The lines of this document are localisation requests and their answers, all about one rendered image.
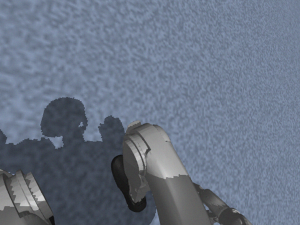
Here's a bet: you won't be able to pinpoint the right robot foot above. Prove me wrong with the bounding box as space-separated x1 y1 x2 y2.
111 155 146 212

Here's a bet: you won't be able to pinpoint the right robot arm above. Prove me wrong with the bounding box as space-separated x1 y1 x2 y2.
218 208 252 225

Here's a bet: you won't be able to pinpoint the right robot hand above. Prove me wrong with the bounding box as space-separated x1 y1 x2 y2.
193 183 229 225

